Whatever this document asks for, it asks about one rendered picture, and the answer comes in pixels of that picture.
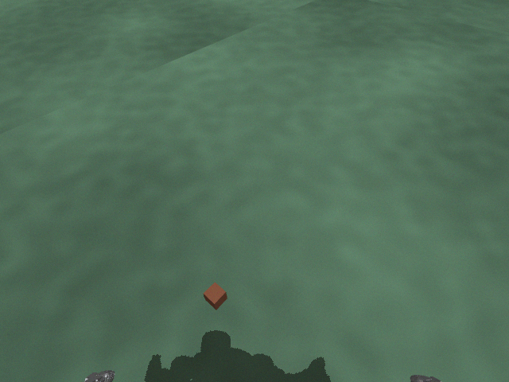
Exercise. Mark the cube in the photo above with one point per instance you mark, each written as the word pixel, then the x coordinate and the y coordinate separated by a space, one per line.
pixel 215 296

